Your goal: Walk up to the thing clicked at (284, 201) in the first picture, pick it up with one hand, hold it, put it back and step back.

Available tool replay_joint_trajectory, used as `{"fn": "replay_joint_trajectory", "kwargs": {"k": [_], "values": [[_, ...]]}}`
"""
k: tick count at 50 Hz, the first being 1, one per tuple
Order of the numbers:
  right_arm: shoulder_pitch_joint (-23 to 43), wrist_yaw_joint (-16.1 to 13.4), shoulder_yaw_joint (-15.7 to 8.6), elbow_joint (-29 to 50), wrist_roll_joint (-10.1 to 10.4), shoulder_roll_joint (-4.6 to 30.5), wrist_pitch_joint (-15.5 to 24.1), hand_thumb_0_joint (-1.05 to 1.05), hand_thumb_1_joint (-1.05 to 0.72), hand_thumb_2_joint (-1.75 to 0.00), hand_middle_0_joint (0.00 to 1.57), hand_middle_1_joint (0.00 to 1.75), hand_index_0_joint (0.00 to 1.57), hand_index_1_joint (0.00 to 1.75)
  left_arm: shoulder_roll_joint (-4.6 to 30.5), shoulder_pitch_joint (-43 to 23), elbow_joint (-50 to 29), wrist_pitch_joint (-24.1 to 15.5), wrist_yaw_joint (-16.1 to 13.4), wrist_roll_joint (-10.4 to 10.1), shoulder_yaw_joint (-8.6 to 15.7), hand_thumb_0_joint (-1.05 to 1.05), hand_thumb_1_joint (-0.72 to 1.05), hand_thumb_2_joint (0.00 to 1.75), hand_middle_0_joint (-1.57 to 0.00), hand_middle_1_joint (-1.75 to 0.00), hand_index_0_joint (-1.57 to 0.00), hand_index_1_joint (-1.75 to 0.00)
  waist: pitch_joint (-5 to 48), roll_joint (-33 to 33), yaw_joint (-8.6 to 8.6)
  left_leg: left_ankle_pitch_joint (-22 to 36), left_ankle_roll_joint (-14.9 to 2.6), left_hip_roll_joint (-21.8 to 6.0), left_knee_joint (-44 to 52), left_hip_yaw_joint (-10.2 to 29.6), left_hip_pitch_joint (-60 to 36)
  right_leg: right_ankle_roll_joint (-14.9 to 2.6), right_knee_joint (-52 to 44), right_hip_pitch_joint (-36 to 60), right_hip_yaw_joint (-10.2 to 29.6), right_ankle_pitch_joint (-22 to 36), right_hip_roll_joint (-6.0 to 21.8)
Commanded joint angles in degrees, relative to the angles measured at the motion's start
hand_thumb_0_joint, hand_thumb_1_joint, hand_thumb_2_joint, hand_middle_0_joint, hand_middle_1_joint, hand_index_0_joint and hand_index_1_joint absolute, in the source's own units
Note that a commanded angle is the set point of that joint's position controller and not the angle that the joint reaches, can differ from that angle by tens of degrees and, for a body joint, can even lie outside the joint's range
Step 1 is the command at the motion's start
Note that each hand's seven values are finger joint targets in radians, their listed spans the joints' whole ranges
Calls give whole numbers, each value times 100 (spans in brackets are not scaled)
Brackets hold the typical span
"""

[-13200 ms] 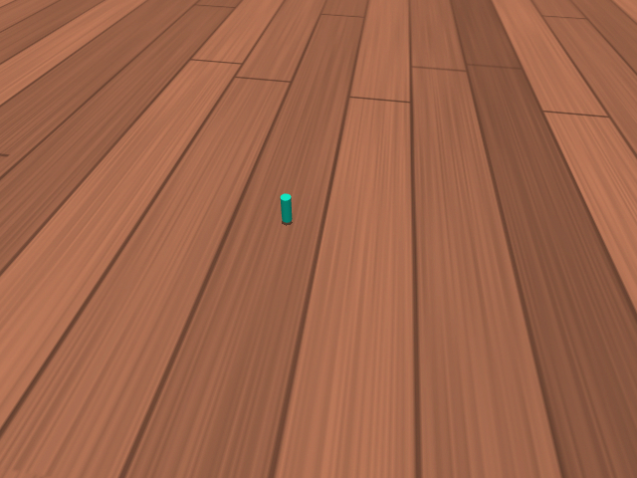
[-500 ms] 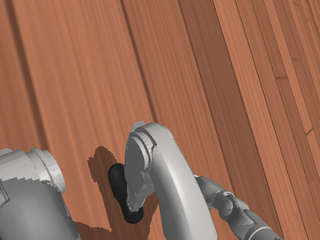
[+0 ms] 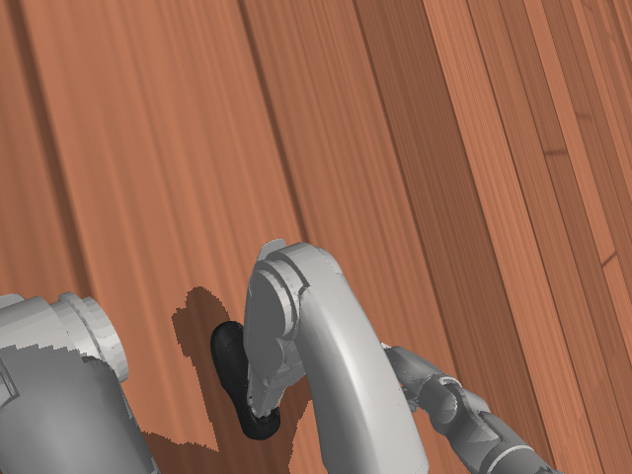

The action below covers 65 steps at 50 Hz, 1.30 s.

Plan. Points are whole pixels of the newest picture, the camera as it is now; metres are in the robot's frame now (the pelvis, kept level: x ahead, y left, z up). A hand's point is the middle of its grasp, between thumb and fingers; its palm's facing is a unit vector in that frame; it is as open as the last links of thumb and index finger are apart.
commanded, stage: settle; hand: left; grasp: from the side
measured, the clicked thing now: out of the picture +0.46 +0.32 -0.24
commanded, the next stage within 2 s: none
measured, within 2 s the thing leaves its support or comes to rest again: leaves its support in 0.24 s
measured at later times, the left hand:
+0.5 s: hand out of the picture +0.48 +0.32 -0.12, palm faces +0.34 -0.94 -0.03, open 3.9 cm
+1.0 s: hand out of the picture +0.46 +0.33 -0.03, palm faces +0.34 -0.94 -0.06, open 3.9 cm
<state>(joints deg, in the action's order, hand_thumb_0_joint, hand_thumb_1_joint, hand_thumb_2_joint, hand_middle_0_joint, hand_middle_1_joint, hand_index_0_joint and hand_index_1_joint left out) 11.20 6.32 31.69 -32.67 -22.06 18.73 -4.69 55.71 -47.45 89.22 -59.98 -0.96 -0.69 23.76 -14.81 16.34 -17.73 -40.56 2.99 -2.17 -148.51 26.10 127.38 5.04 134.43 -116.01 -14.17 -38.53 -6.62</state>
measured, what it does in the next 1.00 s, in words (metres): stands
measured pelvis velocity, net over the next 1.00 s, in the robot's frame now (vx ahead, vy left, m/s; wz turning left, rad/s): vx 0.01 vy -0.01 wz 0.10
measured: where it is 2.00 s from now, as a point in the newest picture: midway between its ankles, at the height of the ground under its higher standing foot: (172, 443)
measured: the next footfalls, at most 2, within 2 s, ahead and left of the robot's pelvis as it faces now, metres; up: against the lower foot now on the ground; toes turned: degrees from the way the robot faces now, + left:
none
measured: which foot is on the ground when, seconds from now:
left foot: down 0.00-1.00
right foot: down 0.00-1.00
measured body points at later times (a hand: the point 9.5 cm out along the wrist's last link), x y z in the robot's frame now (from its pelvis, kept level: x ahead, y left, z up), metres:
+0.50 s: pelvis +0.00 +0.00 +0.00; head +0.23 +0.19 +0.34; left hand +0.45 +0.37 -0.12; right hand +0.16 -0.24 -0.05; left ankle +0.07 +0.14 -0.27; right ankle +0.13 -0.13 -0.27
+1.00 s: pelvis +0.01 -0.01 +0.02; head +0.21 +0.13 +0.40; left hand +0.44 +0.38 -0.03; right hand +0.16 -0.25 -0.06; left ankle +0.07 +0.14 -0.27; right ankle +0.13 -0.13 -0.27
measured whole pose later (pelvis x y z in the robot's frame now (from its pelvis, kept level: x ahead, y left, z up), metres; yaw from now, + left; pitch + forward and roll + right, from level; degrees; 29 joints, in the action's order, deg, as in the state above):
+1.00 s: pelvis +0.01 -0.01 +0.02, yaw +6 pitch +27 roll -12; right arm -3.8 5.5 14.2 -33.5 -9.2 17.1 -7.2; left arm 39.4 -43.8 58.3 -34.2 7.8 -4.3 24.2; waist -1.8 4.3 -12.5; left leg -38.6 2.1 -3.0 -140.4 15.6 130.3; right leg 3.4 133.4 -121.5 -7.2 -40.1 -3.1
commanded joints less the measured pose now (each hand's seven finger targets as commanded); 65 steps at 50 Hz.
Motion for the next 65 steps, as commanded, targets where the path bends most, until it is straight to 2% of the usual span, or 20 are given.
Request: {"fn": "replay_joint_trajectory", "kwargs": {"k": [1, 11, 17, 23, 26, 29, 32, 37, 39, 40, 43, 45, 47, 48, 50, 54, 55, 58, 64, 65], "values": [[-234, -114, -688, 14, 7, 2113, -63, 0, -88, -90, 20, 30, 20, 30, 537, -1403, -841, -399, 55, -24, -23, 0, 77, 132, -134, -142, -134, -141, 2916, -3587, -817, 802, -169, -386, 1703, -821, -2617, -529, -1040, 1276, -673, 1332, -205], [-448, -106, -724, 41, 69, 2138, -83, 0, -89, -89, 20, 30, 20, 30, 672, -1679, -1344, -291, 173, -116, 76, 0, 75, 132, -137, -144, -138, -144, 3176, -3813, -779, 1107, -135, -425, 1713, -808, -2920, -527, -972, 1343, -647, 1521, -162], [-646, -73, -860, -21, 143, 2060, -144, 0, -89, -89, 20, 30, 20, 30, 715, -2002, -1959, 2, 221, 16, -12, 0, 71, 131, -137, -144, -138, -143, 3332, -4175, -677, 1181, -103, -417, 1794, -906, -3029, -552, -917, 1262, -546, 1545, -101], [-934, -30, -1161, 118, 368, 1988, -222, 0, -88, -89, 20, 30, 20, 30, 319, -1496, -2588, 551, 346, -106, 63, 0, 66, 130, -140, -145, -141, -145, 3727, -4163, -282, 1119, -109, -342, 1982, -1040, -2948, -584, -926, 1182, -474, 1442, -62], [-1168, -31, -1344, 130, 543, 1902, -257, 0, -88, -89, 20, 30, 20, 30, 172, -1548, -3029, 890, 431, -146, -39, 0, 70, 131, -141, -146, -142, -146, 3932, -4080, -209, 1078, -149, -317, 2051, -1133, -2821, -589, -960, 1198, -383, 1429, -32], [-1387, -45, -1505, 153, 708, 1810, -288, 0, -88, -89, 20, 30, 20, 30, 174, -1492, -3333, 1204, 448, -244, 147, 0, 68, 129, -139, -143, -140, -143, 4112, -3882, -32, 970, -215, -282, 2061, -1245, -2530, -591, -1011, 1256, -275, 1356, -16], [-1522, -51, -1696, 175, 857, 1745, -287, 0, -87, -89, 20, 30, 20, 30, -174, -1440, -3464, 1471, 489, -332, 60, 0, 70, 130, -141, -144, -141, -144, 4010, -3651, 0, 540, -258, -259, 2159, -1299, -2291, -613, -1097, 983, -212, 989, 9], [-1784, -67, -1964, 188, 1016, 1620, -276, 0, -87, -89, 20, 30, 20, 30, -276, -1497, -3980, 1757, 579, -251, 10, 0, 70, 128, -138, -143, -140, -142, 4221, -3673, 162, 322, -272, -214, 2334, -1408, -2285, -659, -1144, 770, -109, 760, 68], [-1732, -82, -2023, 265, 1100, 1577, -259, 0, -87, -89, 20, 30, 20, 30, -589, -1174, -3574, 1923, 637, -323, -80, 0, 67, 129, -136, -142, -138, -141, 4189, -3463, 195, 195, -302, -200, 2392, -1455, -2215, -657, -1229, 727, -81, 630, 80], [-1896, -98, -2079, 215, 1116, 1565, -253, 0, -87, -89, 20, 30, 20, 30, -275, -1627, -4099, 1913, 618, -355, 117, 0, 66, 128, -136, -141, -138, -141, 4397, -3463, 219, 201, -318, -185, 2345, -1507, -2191, -650, -1282, 850, -26, 645, 71], [-2026, -124, -2208, 170, 1203, 1500, -237, 0, -87, -89, 20, 30, 20, 30, -335, -1509, -4226, 2045, 719, -431, 157, 0, 63, 125, -134, -139, -135, -138, 4768, -3454, 367, 342, -334, -160, 2361, -1603, -2301, -644, -1309, 972, 80, 751, 105], [-2081, -147, -2264, 152, 1254, 1485, -220, 0, -87, -89, 20, 30, 20, 30, -524, -1386, -3978, 2138, 807, -434, 73, 0, 63, 125, -133, -139, -134, -138, 4721, -3418, 295, 394, -326, -153, 2437, -1610, -2353, -649, -1338, 904, 90, 760, 137], [-2154, -189, -2342, 121, 1279, 1455, -212, 0, -87, -89, 20, 30, 20, 30, -223, -1584, -4407, 2151, 849, -441, 274, 0, 62, 125, -133, -138, -134, -137, 5037, -3461, 436, 572, -329, -158, 2426, -1683, -2467, -653, -1353, 1035, 179, 889, 154], [-2183, -199, -2373, 130, 1309, 1449, -218, 0, -87, -89, 20, 30, 20, 30, -314, -1504, -4426, 2183, 884, -470, 255, 0, 60, 125, -132, -138, -132, -137, 5122, -3555, 492, 690, -316, -147, 2491, -1707, -2574, -661, -1353, 1058, 197, 966, 176], [-2200, -213, -2418, 113, 1357, 1419, -195, 0, -87, -89, 20, 30, 20, 30, -482, -1643, -4511, 2237, 948, -545, 205, 0, 58, 126, -133, -139, -134, -139, 5133, -3654, 490, 842, -286, -153, 2578, -1707, -2735, -693, -1301, 895, 206, 1031, 203], [-2378, -252, -2522, -23, 1377, 1328, -196, 0, -87, -89, 20, 30, 20, 30, -297, -1885, -4817, 2292, 942, -512, 401, 0, 55, 124, -130, -136, -130, -136, 5321, -3614, 535, 1030, -307, -151, 2542, -1796, -2740, -678, -1370, 1097, 317, 1194, 222], [-2391, -258, -2587, -48, 1377, 1338, -190, 0, -87, -89, 20, 30, 20, 30, -445, -2038, -4890, 2308, 963, -527, 286, 0, 52, 124, -129, -136, -130, -137, 5351, -3585, 495, 1025, -323, -142, 2529, -1820, -2727, -666, -1415, 1135, 347, 1207, 233], [-2488, -268, -2616, -113, 1389, 1264, -183, 0, -88, -89, 20, 30, 20, 30, -631, -1609, -4349, 2480, 1056, -498, 294, 0, 50, 122, -127, -133, -127, -133, 5273, -3212, 487, 1187, -380, -139, 2442, -1906, -2502, -610, -1535, 1367, 414, 1372, 246], [-2507, -284, -2718, -5, 1463, 1192, -165, 0, -88, -89, 20, 30, 20, 30, -702, -1862, -4723, 2618, 1200, -526, 312, 0, 43, 119, -125, -132, -126, -132, 5600, -3030, 636, 1220, -412, -123, 2546, -1986, -2494, -606, -1643, 1558, 464, 1361, 268], [-2542, -292, -2748, -26, 1486, 1192, -162, 0, -88, -89, 20, 30, 20, 30, -588, -1633, -4551, 2671, 1207, -505, 471, 0, 42, 119, -125, -132, -126, -132, 5708, -3024, 710, 1301, -411, -128, 2564, -1996, -2613, -605, -1646, 1610, 484, 1410, 275]]}}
